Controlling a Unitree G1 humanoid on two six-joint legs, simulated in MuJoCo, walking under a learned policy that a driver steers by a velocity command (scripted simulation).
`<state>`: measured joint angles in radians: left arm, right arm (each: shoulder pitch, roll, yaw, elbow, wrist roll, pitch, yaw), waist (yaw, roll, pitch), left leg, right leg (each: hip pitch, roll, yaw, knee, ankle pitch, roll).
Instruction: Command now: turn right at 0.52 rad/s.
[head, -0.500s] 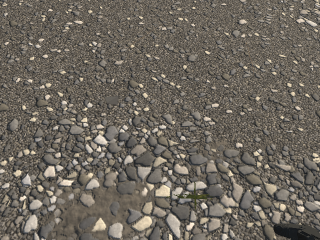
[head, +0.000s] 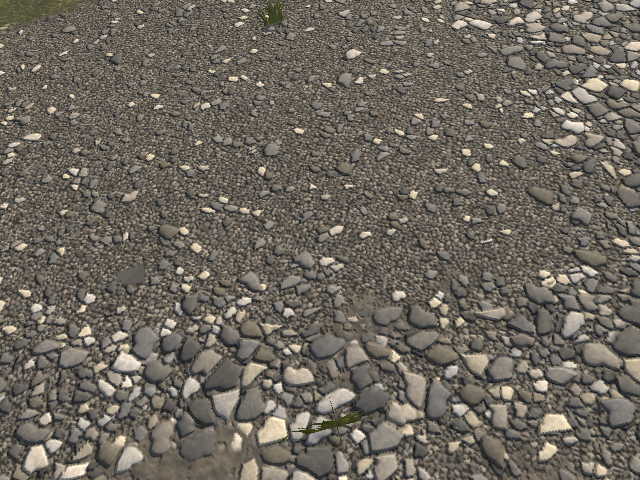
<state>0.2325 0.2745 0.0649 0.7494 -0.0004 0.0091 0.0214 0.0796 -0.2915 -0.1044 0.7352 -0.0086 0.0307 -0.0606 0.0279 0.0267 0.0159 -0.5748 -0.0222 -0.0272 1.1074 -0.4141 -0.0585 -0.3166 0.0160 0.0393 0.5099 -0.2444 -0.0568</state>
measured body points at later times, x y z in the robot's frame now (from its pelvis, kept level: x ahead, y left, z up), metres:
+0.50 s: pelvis +0.00 +0.04 +0.00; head +0.04 +0.05 +0.45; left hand +0.23 +0.28 -0.10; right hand +0.06 -0.27 -0.09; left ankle +0.04 +0.15 -0.74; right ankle -0.06 -0.09 -0.65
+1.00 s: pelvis -0.01 -0.01 -0.01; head -0.01 -0.01 +0.44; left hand +0.22 +0.16 -0.10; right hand -0.01 -0.29 -0.13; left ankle +0.04 +0.15 -0.74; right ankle -0.06 -0.10 -0.74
